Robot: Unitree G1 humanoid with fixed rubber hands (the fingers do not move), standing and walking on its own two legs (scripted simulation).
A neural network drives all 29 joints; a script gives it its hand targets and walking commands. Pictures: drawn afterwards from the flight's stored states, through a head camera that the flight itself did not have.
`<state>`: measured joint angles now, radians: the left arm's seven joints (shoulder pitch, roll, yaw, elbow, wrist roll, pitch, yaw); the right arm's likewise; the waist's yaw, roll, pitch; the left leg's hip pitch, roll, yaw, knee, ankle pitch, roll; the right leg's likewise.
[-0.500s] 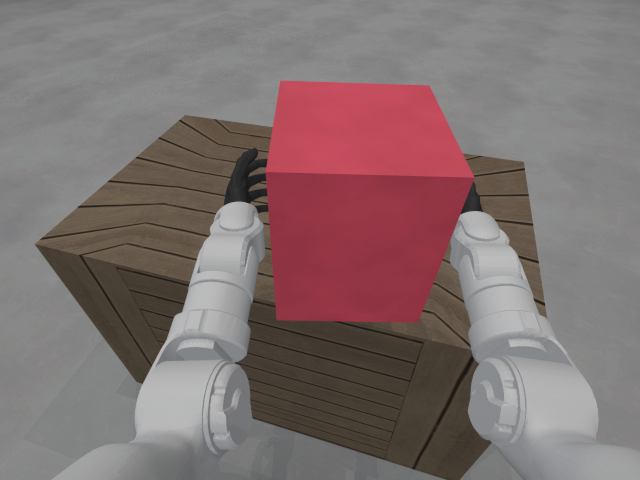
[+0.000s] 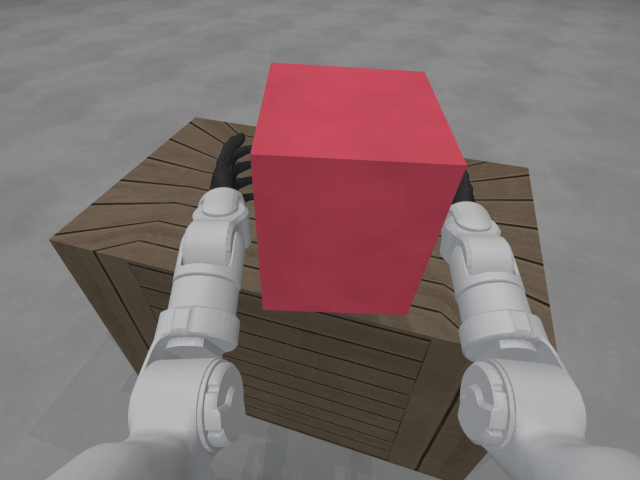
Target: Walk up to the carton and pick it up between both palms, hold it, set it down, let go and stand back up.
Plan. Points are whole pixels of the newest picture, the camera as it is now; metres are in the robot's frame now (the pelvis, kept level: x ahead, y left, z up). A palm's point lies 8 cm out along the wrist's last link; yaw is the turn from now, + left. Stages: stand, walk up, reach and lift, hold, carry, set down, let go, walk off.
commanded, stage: reach and lift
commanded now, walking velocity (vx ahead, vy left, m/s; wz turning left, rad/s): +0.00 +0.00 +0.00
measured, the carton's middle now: (341, 193) +0.43 -0.01 +0.17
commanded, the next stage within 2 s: hold in 0.72 s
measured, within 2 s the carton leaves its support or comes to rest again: neither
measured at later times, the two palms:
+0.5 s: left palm (221, 187) +0.40 +0.14 +0.20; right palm (453, 200) +0.40 -0.15 +0.18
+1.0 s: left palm (215, 182) +0.38 +0.14 +0.22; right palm (457, 195) +0.39 -0.15 +0.20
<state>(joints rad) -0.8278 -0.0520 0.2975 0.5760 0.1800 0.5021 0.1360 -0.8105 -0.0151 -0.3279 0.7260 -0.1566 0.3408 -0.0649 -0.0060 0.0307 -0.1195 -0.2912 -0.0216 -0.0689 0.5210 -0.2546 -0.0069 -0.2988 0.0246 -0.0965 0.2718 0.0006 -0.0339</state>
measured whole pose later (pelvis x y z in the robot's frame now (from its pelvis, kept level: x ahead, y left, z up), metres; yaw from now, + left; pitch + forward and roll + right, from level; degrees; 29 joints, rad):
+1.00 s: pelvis +0.00 +0.00 +0.00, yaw +0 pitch -1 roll -2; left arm -0.83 -0.05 0.29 0.45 0.18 0.62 0.13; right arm -0.81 -0.01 -0.32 0.65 -0.11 0.40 -0.07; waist -0.01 0.03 -0.12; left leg -0.25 -0.02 -0.07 0.52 -0.25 0.00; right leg -0.26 0.02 -0.10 0.27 0.00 -0.03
